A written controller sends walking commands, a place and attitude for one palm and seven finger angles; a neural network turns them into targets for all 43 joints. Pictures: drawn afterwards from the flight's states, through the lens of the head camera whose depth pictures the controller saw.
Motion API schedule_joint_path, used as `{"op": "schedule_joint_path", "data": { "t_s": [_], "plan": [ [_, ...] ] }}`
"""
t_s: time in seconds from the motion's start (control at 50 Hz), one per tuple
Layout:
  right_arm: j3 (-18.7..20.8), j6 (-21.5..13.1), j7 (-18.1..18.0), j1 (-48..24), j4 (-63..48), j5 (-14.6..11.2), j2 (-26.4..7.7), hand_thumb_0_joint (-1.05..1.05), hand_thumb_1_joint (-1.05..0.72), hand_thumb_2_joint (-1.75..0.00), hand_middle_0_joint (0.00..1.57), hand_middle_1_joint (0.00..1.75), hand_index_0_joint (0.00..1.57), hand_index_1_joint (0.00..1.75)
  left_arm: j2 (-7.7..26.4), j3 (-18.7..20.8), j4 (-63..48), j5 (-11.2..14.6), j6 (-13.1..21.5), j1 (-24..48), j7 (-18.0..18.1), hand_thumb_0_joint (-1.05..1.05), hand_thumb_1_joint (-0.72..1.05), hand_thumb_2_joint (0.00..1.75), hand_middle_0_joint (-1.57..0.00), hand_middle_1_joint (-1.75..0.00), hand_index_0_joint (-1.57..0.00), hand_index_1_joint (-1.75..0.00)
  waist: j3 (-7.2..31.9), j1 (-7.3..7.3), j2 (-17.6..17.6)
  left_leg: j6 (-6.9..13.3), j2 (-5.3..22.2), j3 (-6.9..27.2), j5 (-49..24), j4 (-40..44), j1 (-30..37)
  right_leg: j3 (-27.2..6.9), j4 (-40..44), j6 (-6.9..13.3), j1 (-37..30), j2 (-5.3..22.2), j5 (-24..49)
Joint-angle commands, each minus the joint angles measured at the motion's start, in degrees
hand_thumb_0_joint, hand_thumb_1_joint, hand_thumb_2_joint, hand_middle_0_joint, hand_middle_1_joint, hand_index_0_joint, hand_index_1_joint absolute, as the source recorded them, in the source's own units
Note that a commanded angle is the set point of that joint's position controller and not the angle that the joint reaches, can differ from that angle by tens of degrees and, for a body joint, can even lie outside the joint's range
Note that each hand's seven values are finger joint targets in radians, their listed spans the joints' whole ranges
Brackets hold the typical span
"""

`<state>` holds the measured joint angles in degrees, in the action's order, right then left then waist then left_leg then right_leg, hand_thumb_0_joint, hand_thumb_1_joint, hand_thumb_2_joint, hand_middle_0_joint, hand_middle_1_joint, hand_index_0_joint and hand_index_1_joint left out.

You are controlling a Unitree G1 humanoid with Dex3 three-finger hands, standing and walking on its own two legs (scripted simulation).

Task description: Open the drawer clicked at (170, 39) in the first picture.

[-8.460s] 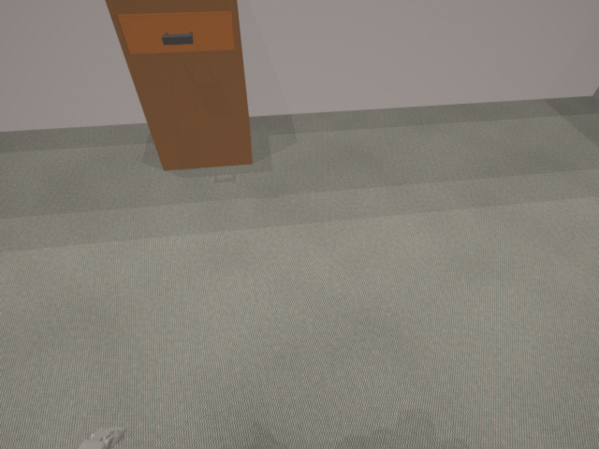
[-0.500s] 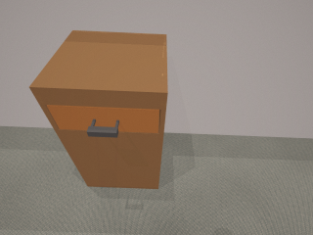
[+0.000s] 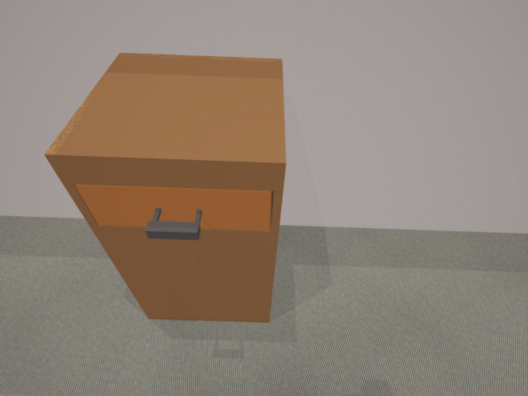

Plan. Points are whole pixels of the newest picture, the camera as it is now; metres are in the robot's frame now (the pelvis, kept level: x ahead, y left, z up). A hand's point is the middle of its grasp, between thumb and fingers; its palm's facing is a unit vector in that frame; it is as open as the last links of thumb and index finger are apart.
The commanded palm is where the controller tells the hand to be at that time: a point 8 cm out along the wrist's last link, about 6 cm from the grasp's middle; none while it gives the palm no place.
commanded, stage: shuffle to correct the standing spot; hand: left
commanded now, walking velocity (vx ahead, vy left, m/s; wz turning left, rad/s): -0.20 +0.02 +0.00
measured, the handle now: (176, 221) +0.48 +0.23 -0.10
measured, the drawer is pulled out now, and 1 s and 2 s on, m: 0.00 0.00 0.00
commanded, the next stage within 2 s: come to a stop and stand still in 0.04 s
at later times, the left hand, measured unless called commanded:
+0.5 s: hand out of the picture -0.01 +0.18 -0.17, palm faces +0.01 -0.97 -0.23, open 7.4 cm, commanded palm none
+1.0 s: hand out of the picture -0.03 +0.14 -0.18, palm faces +0.04 -0.99 -0.16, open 7.4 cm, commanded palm none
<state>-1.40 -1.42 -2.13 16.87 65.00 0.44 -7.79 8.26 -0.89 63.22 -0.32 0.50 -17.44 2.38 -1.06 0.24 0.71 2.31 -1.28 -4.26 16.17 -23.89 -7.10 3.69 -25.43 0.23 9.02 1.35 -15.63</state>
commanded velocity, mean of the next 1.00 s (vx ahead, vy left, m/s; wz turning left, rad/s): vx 0.02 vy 0.01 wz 0.00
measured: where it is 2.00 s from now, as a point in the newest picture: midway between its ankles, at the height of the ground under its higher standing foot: outside the picture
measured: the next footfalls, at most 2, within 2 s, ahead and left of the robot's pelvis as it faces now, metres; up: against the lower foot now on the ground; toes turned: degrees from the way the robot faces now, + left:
none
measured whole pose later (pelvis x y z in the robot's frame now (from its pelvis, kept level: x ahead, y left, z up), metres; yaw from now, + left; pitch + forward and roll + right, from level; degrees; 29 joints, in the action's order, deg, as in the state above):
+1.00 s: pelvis -0.01 -0.01 +0.00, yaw +1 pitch +0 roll +0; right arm -1.6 -1.8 -1.6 18.2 63.9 0.6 -7.5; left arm 6.7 -1.4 64.4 -0.4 1.3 -18.5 1.4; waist -1.0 0.1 -0.5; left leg 1.3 -0.6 -3.2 16.4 -26.2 -9.6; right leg 3.0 -27.6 1.7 11.3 -0.2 -16.1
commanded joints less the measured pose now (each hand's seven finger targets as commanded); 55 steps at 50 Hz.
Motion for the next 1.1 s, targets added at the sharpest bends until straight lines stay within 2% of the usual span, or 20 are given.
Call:
{"op": "schedule_joint_path", "data": {
  "t_s": [0.0,0.1,0.14,0.16,0.18,0.2,0.22,0.24,0.28,0.32,0.36,0.4,0.46,0.56,0.6,0.72,0.8,0.9,1.0,1.08],
  "plan": [
    [1.8,0.1,-0.6,3.1,-2.8,0.1,-7.0,0.00,-0.90,-0.90,0.20,0.30,0.20,0.30,6.1,2.0,-3.4,-0.1,0.0,-4.1,0.7,0.00,0.90,0.90,-0.20,-0.30,-0.20,-0.30,-0.6,0.14,-2.0,0.6,8.7,6.2,-32.3,0.9,-0.3,-5.1,-1.7,1.8,1.0,5.6,21.7],
    [3.2,1.3,-0.5,1.7,-5.1,0.3,-8.4,0.00,-0.90,-0.90,0.20,0.30,0.20,0.30,6.9,3.0,-5.8,-0.4,-0.7,-2.4,0.6,0.00,0.90,0.90,-0.20,-0.30,-0.20,-0.30,2.1,0.15,-1.8,1.4,10.0,6.6,-32.6,-1.4,-0.9,-5.0,-5.7,1.9,2.7,5.2,20.6],
    [3.4,1.6,-0.3,0.9,-6.0,0.4,-8.4,0.00,-0.90,-0.90,0.20,0.30,0.20,0.30,6.5,3.0,-6.6,-0.4,-1.0,-2.2,0.6,0.00,0.90,0.90,-0.20,-0.30,-0.20,-0.30,2.4,0.30,-1.7,1.8,10.2,7.1,-28.5,-1.2,-2.4,-5.3,-6.1,1.9,3.1,4.7,17.3],
    [3.9,0.8,0.0,-3.3,-10.4,-1.3,-10.0,0.00,-0.90,-0.90,0.20,0.30,0.20,0.30,7.6,2.5,-5.4,-0.3,-0.4,-4.6,2.4,0.00,0.90,0.90,-0.20,-0.30,-0.20,-0.30,2.8,0.49,-1.3,-0.3,12.0,5.4,-36.1,-10.8,-2.5,-6.5,-2.0,0.9,4.6,7.5,27.7],
    [3.8,1.2,0.8,0.1,-11.9,-0.4,-7.4,0.00,-0.90,-0.90,0.20,0.30,0.20,0.30,9.9,3.0,-8.9,-0.5,0.1,-2.7,1.9,0.00,0.90,0.90,-0.20,-0.30,-0.20,-0.30,6.0,-0.40,3.0,-1.0,6.3,4.5,-11.4,-10.1,-7.3,-10.2,-2.0,3.7,0.6,9.9,20.7],
    [3.6,1.4,1.0,-0.5,-12.0,-0.4,-5.8,0.00,-0.90,-0.90,0.20,0.30,0.20,0.30,10.0,3.0,-9.3,-0.6,0.3,-1.0,1.4,0.00,0.90,0.90,-0.20,-0.30,-0.20,-0.30,5.5,-0.92,3.7,-1.3,4.0,2.8,-0.6,-8.7,-7.4,-13.5,-0.4,5.6,2.6,12.3,15.7],
    [3.0,1.8,1.3,1.1,-11.5,0.1,-5.2,0.00,-0.90,-0.90,0.20,0.30,0.20,0.30,10.5,2.6,-9.6,-0.4,0.6,1.0,1.2,0.00,0.90,0.90,-0.20,-0.30,-0.20,-0.30,6.2,-1.99,4.0,-1.2,3.3,2.3,2.5,-7.9,-6.1,-12.9,1.4,6.5,3.7,11.6,6.4],
    [3.0,1.6,1.5,2.4,-11.5,0.4,-5.3,0.00,-0.90,-0.90,0.20,0.30,0.20,0.30,9.7,2.5,-10.2,-0.5,0.6,1.8,1.0,0.00,0.90,0.90,-0.20,-0.30,-0.20,-0.30,5.0,-2.52,2.3,-0.8,3.4,3.2,1.7,-6.3,-4.7,-12.0,2.1,6.4,6.6,10.6,0.4],
    [2.7,1.2,1.7,2.1,-11.1,0.8,-6.3,0.00,-0.90,-0.90,0.20,0.30,0.20,0.30,8.8,2.0,-10.1,-0.5,0.3,2.9,0.3,0.00,0.90,0.90,-0.20,-0.30,-0.20,-0.30,-0.5,-2.15,-2.4,0.3,5.7,6.9,2.9,-1.2,-6.8,-8.6,2.3,4.2,10.6,5.9,-10.8],
    [2.6,1.1,1.9,1.5,-11.2,1.2,-7.6,0.00,-0.90,-0.90,0.20,0.30,0.20,0.30,8.2,1.8,-9.7,-1.0,0.0,1.7,-0.2,0.00,0.90,0.90,-0.20,-0.30,-0.20,-0.30,-5.1,-1.05,-3.7,1.4,6.8,9.3,12.9,3.7,-12.7,-6.0,1.0,3.1,9.3,3.1,-14.9],
    [2.6,1.3,2.0,1.1,-11.5,1.4,-9.2,0.00,-0.90,-0.90,0.20,0.30,0.20,0.30,7.8,1.8,-9.2,-1.3,-0.3,0.0,-0.6,0.00,0.90,0.90,-0.20,-0.30,-0.20,-0.30,-8.3,-0.08,-1.1,2.0,6.9,10.7,20.1,6.2,-17.8,-5.1,-0.3,2.8,7.8,1.8,-17.0],
    [2.5,1.4,2.0,0.8,-11.7,1.5,-9.5,0.00,-0.90,-0.90,0.20,0.30,0.20,0.30,7.9,1.8,-8.9,-1.3,-0.1,-1.5,-0.9,0.00,0.90,0.90,-0.20,-0.30,-0.20,-0.30,-9.6,0.48,2.3,1.7,5.6,8.8,18.9,4.1,-18.8,-7.8,1.8,3.3,8.2,2.5,-19.3],
    [2.1,1.0,1.9,2.9,-10.6,1.5,-8.7,0.00,-0.90,-0.90,0.20,0.30,0.20,0.30,8.0,2.1,-9.1,-1.0,0.1,-1.1,-1.3,0.00,0.90,0.90,-0.20,-0.30,-0.20,-0.30,-8.7,-0.43,0.0,1.6,5.0,8.4,15.6,3.6,-15.6,-9.0,1.8,3.9,10.2,2.7,-18.6],
    [1.5,0.0,1.5,3.0,-9.4,1.0,-8.0,0.00,-0.90,-0.90,0.20,0.30,0.20,0.30,6.7,1.7,-8.0,-0.7,1.0,-1.9,-1.4,0.00,0.90,0.90,-0.20,-0.30,-0.20,-0.30,-4.9,0.00,-0.5,1.5,6.1,9.0,9.4,3.7,-12.6,-8.8,1.8,3.7,6.9,3.0,-10.1],
    [1.3,-0.2,1.4,3.5,-8.6,0.8,-7.6,0.00,-0.90,-0.90,0.20,0.30,0.20,0.30,7.0,1.5,-7.1,-0.5,1.1,-2.1,-1.3,0.00,0.90,0.90,-0.20,-0.30,-0.20,-0.30,-4.3,-0.23,-0.4,1.1,5.6,8.4,8.2,3.3,-12.0,-9.8,2.8,3.8,6.7,3.9,-10.2],
    [1.0,-0.5,1.0,4.9,-5.8,0.4,-6.3,0.00,-0.90,-0.90,0.20,0.30,0.20,0.30,5.6,1.0,-4.0,-0.4,1.3,-3.5,-1.0,0.00,0.90,0.90,-0.20,-0.30,-0.20,-0.30,-4.7,-0.27,-1.2,1.1,6.3,8.6,3.0,4.4,-10.2,-8.3,2.8,3.3,5.5,3.7,-3.4],
    [0.8,-1.0,0.6,5.5,-4.2,0.2,-5.7,0.00,-0.90,-0.90,0.20,0.30,0.20,0.30,4.8,0.8,-2.2,-0.2,1.7,-4.6,-0.8,0.00,0.90,0.90,-0.20,-0.30,-0.20,-0.30,-1.6,-0.25,-0.3,0.8,6.4,7.2,-5.8,2.5,-6.4,-7.7,2.4,3.0,3.2,4.3,5.0],
    [0.7,-1.2,0.2,5.5,-2.5,0.1,-5.3,0.00,-0.90,-0.90,0.20,0.30,0.20,0.30,4.2,0.7,-0.8,-0.2,1.8,-4.9,-0.5,0.00,0.90,0.90,-0.20,-0.30,-0.20,-0.30,-0.4,-0.26,-0.5,0.6,6.8,6.6,-12.1,2.0,-4.2,-6.8,1.6,2.8,1.4,4.6,12.3],
    [0.8,-1.2,-0.2,5.2,-1.5,0.2,-4.8,0.00,-0.90,-0.90,0.20,0.30,0.20,0.30,3.9,0.8,-0.2,-0.2,1.8,-4.9,-0.3,0.00,0.90,0.90,-0.20,-0.30,-0.20,-0.30,-0.3,-0.27,-0.7,0.4,7.1,6.2,-17.1,1.6,-2.3,-6.5,1.4,2.8,0.6,4.7,17.5],
    [0.7,-0.9,-0.3,4.8,-0.9,0.2,-4.6,0.00,-0.90,-0.90,0.20,0.30,0.20,0.30,3.7,0.8,0.2,-0.2,1.6,-4.5,-0.1,0.00,0.90,0.90,-0.20,-0.30,-0.20,-0.30,-2.3,-0.28,-0.3,0.3,7.3,6.3,-17.2,2.4,-2.2,-6.3,1.8,2.6,1.0,4.5,17.2]
  ]
}}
